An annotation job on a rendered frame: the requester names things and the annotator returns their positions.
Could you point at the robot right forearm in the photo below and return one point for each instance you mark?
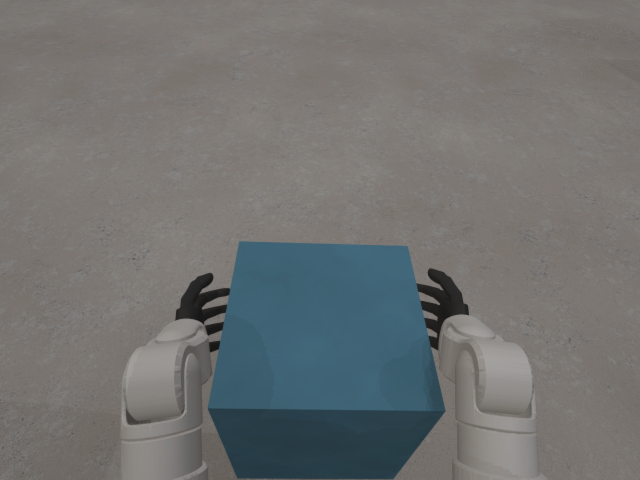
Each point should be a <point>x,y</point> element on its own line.
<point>495,402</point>

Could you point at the carton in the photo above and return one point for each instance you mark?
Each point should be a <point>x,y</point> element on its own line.
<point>325,368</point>

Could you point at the robot left forearm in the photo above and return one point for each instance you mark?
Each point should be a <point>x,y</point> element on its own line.
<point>161,405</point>

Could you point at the left robot hand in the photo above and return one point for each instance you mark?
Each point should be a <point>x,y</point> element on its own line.
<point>192,302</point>

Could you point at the right robot hand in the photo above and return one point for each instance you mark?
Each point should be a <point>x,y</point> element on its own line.
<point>451,302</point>

